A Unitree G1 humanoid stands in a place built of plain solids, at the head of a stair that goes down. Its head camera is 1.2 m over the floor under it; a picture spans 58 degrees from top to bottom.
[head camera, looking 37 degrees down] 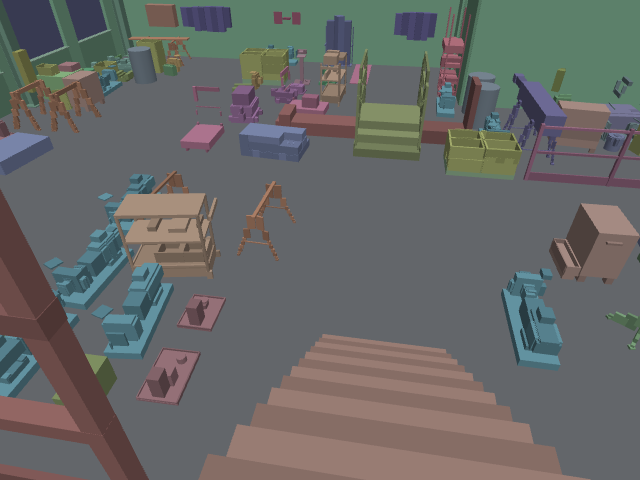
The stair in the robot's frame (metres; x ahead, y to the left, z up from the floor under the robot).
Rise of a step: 0.20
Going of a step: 0.22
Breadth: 1.31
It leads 9 degrees to the right of straight ahead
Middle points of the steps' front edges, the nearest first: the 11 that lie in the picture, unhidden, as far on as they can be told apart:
0.83 -0.32 -0.41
1.05 -0.35 -0.61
1.27 -0.39 -0.82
1.49 -0.43 -1.02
1.71 -0.46 -1.23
1.94 -0.50 -1.43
2.16 -0.53 -1.64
2.38 -0.57 -1.84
2.60 -0.61 -2.04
2.83 -0.64 -2.25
3.05 -0.68 -2.45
